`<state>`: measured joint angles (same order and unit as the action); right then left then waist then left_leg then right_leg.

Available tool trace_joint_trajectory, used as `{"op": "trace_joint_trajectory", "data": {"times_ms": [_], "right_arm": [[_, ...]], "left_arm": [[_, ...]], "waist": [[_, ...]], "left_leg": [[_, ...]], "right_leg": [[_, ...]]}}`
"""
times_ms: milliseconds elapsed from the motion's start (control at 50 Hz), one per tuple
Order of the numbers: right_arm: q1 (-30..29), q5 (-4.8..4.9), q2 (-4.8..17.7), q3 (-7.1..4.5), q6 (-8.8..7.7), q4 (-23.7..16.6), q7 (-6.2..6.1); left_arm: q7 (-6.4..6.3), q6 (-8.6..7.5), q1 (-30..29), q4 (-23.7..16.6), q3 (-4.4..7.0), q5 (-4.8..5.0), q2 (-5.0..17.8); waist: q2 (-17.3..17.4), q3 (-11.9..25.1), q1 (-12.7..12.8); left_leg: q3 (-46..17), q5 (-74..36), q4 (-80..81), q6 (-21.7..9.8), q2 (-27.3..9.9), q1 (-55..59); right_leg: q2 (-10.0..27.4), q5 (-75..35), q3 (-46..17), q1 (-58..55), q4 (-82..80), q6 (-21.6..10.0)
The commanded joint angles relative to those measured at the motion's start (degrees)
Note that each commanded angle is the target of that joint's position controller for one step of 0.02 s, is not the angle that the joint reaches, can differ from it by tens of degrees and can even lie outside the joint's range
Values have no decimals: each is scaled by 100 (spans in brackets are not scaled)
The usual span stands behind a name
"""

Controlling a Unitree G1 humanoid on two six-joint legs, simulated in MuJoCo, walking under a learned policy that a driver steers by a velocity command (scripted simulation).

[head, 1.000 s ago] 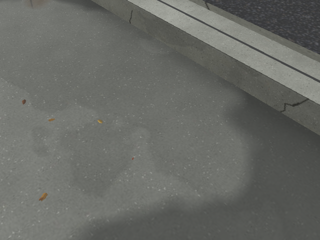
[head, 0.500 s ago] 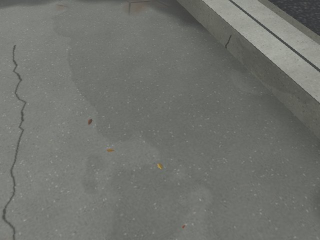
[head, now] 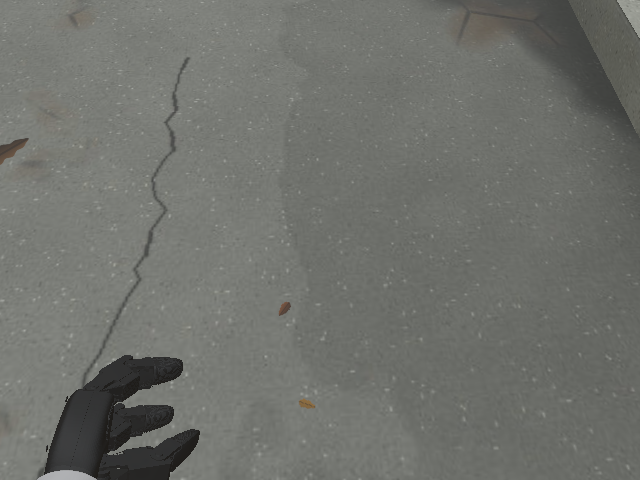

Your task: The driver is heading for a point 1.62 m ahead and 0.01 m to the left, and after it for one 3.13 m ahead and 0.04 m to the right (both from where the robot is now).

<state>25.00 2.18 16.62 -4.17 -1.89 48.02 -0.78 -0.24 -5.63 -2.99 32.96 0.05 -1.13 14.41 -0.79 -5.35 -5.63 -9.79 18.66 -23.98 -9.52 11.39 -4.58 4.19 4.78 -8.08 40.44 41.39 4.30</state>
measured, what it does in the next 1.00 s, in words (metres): walks ahead, turning left: right foot, then left foot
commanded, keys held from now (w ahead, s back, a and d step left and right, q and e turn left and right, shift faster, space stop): q+shift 0.34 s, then shift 0.50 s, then e+shift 0.16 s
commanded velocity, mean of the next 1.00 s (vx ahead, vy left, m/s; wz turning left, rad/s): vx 0.11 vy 0.00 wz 0.51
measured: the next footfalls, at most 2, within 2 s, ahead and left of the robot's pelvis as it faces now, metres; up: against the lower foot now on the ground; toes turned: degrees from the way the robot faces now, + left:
right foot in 0.10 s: +0.34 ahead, -0.14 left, +0.00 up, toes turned +16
left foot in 0.54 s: +0.20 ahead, +0.07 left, +0.00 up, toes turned +22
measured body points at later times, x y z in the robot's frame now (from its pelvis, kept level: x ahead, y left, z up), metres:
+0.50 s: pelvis +0.19 -0.06 +0.00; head +0.22 -0.01 +0.44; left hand +0.18 +0.27 -0.12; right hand +0.50 -0.21 -0.06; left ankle +0.18 +0.07 -0.71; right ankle +0.31 -0.15 -0.73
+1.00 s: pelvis +0.21 -0.04 +0.00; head +0.23 -0.04 +0.45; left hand +0.20 +0.25 -0.11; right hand +0.48 -0.19 -0.10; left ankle +0.17 +0.06 -0.73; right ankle +0.27 -0.16 -0.73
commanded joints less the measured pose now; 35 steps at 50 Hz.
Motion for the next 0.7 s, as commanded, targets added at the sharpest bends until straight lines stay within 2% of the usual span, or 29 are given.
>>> {"op": "trace_joint_trajectory", "data": {"times_ms": [20, 40, 60, 80, 100, 120, 140, 160, 180, 200, 220, 240, 260, 280, 300, 340, 360, 420, 480, 500, 520, 540, 560, 580, 600, 620, 640, 660, 700], "right_arm": [[-157, 30, 989, -278, 38, -422, -179], [-219, -3, 903, -276, 61, -447, -198], [-359, 7, 847, -279, 73, -530, -195], [-672, 30, 815, -284, 86, -678, -193], [-679, -85, 418, -163, 121, -849, -183], [38, -315, -279, 59, 169, -1024, -153], [1180, -112, 323, -20, 190, -1037, -58], [926, 52, 788, -94, 306, -1114, 0], [81, 31, 1023, -179, 401, -1176, -35], [-354, 5, 1129, -251, 516, -1289, -86], [-507, 5, 1073, -259, 606, -1403, -125], [-617, -25, 870, -216, 628, -1529, -142], [-692, -33, 593, -155, 605, -1613, -158], [-826, -54, 416, -98, 554, -1699, -173], [-908, -79, 374, -76, 516, -1740, -170], [-1005, -77, 515, -102, 514, -1755, -124], [-1109, -83, 539, -94, 526, -1775, -93], [-1315, -105, 613, -92, 570, -1780, -21], [-1538, -143, 654, -89, 576, -1833, 51], [-1439, -160, 632, -96, 564, -1779, 75], [-1274, -179, 698, -133, 550, -1688, 78], [-1101, -196, 928, -199, 541, -1656, 43], [-1261, -285, 1590, -307, 549, -1809, -54], [-1209, -438, 1466, -283, 465, -1870, -50], [-1388, -470, 1262, -196, 359, -1812, -33], [-1707, -391, 1088, -154, 280, -1783, -22], [-1947, -317, 928, -108, 250, -1789, -31], [-2079, -296, 829, -57, 238, -1770, -50], [-2163, -326, 617, 23, 239, -1728, -66]], "left_arm": [[-40, -275, -391, -508, 230, 208, 447], [-70, -285, -219, -497, 346, 247, 673], [-109, -275, 102, -472, 434, 228, 828], [-147, -259, 818, -336, 512, 175, 913], [-160, -199, 1867, -101, 521, 82, 969], [-137, -115, 2219, -96, 446, -117, 1109], [-39, -42, 2059, -142, 413, -244, 985], [-53, 64, 1205, -249, 529, -30, 1163], [-149, 158, 761, -420, 411, -15, 592], [-221, 253, 479, -461, 290, -10, 384], [-216, 295, 304, -375, 290, -13, 448], [-207, 293, 269, -223, 355, -23, 567], [-185, 259, 336, -65, 411, -33, 646], [-165, 230, 428, 79, 471, -35, 750], [-154, 217, 519, 183, 524, -45, 848], [-155, 256, 497, 267, 590, -24, 978], [-153, 293, 450, 290, 599, -3, 1025], [-75, 396, 301, 373, 625, 87, 1159], [13, 443, 478, 525, 640, 210, 1271], [18, 466, 502, 585, 624, 264, 1266], [18, 489, 656, 683, 578, 296, 1151], [43, 499, 1002, 833, 503, 249, 919], [111, 481, 1173, 619, 362, -21, 557], [30, 487, 584, 547, 496, 20, 976], [2, 527, 591, 562, 553, 157, 1087], [-30, 571, 816, 677, 552, 192, 1002], [-80, 604, 937, 796, 563, 135, 999], [-100, 632, 1014, 850, 570, 84, 995], [-95, 643, 1151, 879, 514, 125, 814]], "waist": [[359, 750, 137], [560, 844, 243], [726, 1068, 458], [813, 1455, 945], [669, 2327, 1300], [-847, 3102, 938], [-1614, 3930, 442], [-1440, 3538, 256], [-553, 2641, 481], [-111, 1866, 430], [-48, 1288, 318], [-103, 936, 265], [-274, 791, 279], [-406, 823, 342], [-452, 1017, 391], [-361, 1381, 416], [-333, 1408, 430], [-479, 1231, 420], [-565, 1119, 485], [-543, 1125, 403], [-485, 1147, 368], [-49, 1164, 393], [1683, 1225, 707], [1374, 1302, 159], [1031, 1199, 293], [881, 1121, 501], [802, 1124, 578], [824, 1131, 645], [798, 1234, 754]], "left_leg": [[-1182, -2986, 66, 264, -650, -1140], [-1275, -2853, -313, 410, -620, -1035], [-1314, -2969, -873, 589, -533, -989], [-1126, -3072, -1803, 863, -354, -1043], [-781, -1086, -3476, 1107, -200, -1533], [-458, 3050, -5336, 1212, 163, -2680], [-859, 2754, -6601, 1336, -273, -2891], [-344, 1756, -7202, 1465, -836, -3423], [96, 1029, -6772, 1512, -1126, -3607], [310, 638, -6582, 1558, -1251, -3439], [385, 630, -6183, 1540, -1394, -3149], [475, 642, -5612, 1485, -1493, -2933], [601, 692, -5105, 1456, -1549, -2795], [692, 674, -4717, 1449, -1606, -2818], [699, 589, -4452, 1439, -1702, -2853], [658, 166, -4012, 1373, -1879, -2735], [665, 9, -3728, 1317, -1883, -2521], [918, -187, -2845, 1148, -1650, -1812], [1109, -100, -1793, 967, -1442, -1452], [1228, -325, -1144, 865, -1320, -1128], [1259, -571, -570, 718, -1187, -626], [703, -1299, 5, 468, -1487, 38], [-1401, -2532, 271, -369, -3089, 664], [-1694, -2776, 472, -1089, -3454, -40], [-1175, -2812, 460, -975, -3179, -290], [-705, -2616, 387, -639, -2814, -410], [-453, -2539, 334, -398, -2613, -426], [-249, -2914, 280, -352, -2505, -626], [-18, -3139, 211, -332, -2331, -747]], "right_leg": [[-1138, -1534, 688, -2323, -1648, -9], [-1126, -1734, 533, -2621, -1784, -57], [-1092, -1907, 464, -3120, -1864, -122], [-921, -2504, 466, -3952, -2124, -213], [64, -3155, -170, -5433, -1512, -572], [1633, -6438, -1686, -6658, -591, -1065], [2684, -5735, -3212, -6810, -796, -1885], [2706, -2403, -3439, -6286, -1377, -2366], [2008, -508, -2545, -5168, -1894, -2107], [1542, -10, -1772, -4068, -2165, -1809], [1221, -242, -1137, -3140, -2335, -1682], [1013, -469, -573, -2564, -2457, -1600], [899, -890, -134, -2306, -2566, -1601], [933, -1444, 77, -2400, -2624, -1703], [1097, -1860, 125, -2676, -2611, -1836], [1409, -1753, 202, -3012, -2632, -1955], [1419, -1458, 295, -2910, -2674, -1950], [1249, -647, 753, -2495, -2733, -1825], [1301, -268, 833, -2717, -2492, -1673], [1264, -175, 907, -2726, -2257, -1532], [1141, 15, 1032, -2539, -1929, -1302], [855, 613, 1340, -2040, -1314, -861], [-23, 2541, 1952, -652, 198, -188], [-212, 3227, 1133, -408, 1535, -66], [-146, 2930, 862, -433, 2065, -98], [-96, 2538, 790, -484, 2108, -114], [-77, 2206, 789, -524, 2083, -72], [-112, 1959, 840, -773, 2204, -7], [-152, 1710, 862, -1179, 1873, 54]]}}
